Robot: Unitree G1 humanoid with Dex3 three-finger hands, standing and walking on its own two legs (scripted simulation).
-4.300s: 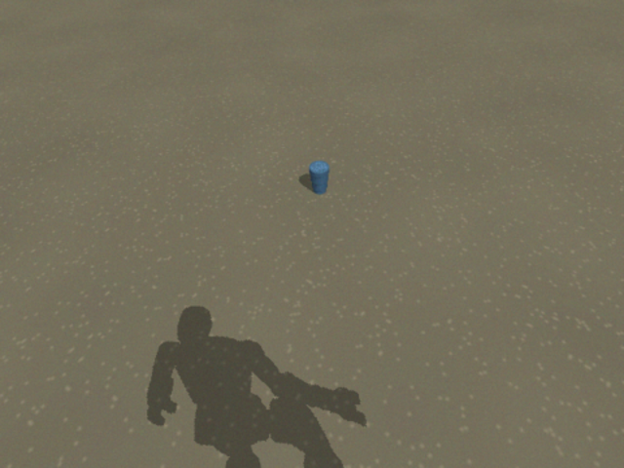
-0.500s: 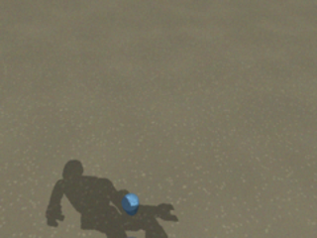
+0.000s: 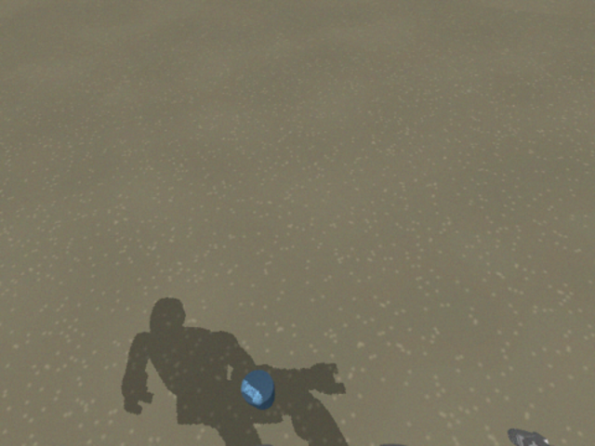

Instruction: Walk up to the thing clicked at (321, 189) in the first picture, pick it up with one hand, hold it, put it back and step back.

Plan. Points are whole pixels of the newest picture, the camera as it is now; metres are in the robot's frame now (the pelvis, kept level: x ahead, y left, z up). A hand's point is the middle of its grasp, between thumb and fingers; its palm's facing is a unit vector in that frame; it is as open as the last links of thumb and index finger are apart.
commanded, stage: walk up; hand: left
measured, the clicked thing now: (260, 393) +0.36 +0.19 -0.69
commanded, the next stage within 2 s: stand in 1.28 s
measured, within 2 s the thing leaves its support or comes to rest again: neither
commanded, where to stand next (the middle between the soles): +0.10 +0.00 m, yaw +3 degrees
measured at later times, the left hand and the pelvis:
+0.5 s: hand out of the picture +0.12 +0.24 -0.14, palm faces -0.03 -0.95 -0.31, open 7.4 cm; pelvis +0.02 +0.00 +0.02, yaw +1 degrees
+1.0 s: hand out of the picture +0.10 +0.25 -0.13, palm faces +0.00 -0.94 -0.33, open 7.4 cm; pelvis +0.03 -0.01 +0.02, yaw +1 degrees
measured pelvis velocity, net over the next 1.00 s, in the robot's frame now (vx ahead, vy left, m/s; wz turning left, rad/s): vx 0.03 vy -0.01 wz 0.02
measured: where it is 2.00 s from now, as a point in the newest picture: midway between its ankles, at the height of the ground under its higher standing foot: outside the picture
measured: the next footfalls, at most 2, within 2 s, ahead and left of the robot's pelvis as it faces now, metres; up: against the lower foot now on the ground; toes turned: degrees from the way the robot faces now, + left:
none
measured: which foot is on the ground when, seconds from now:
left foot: down 0.00-1.00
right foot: down 0.00-1.00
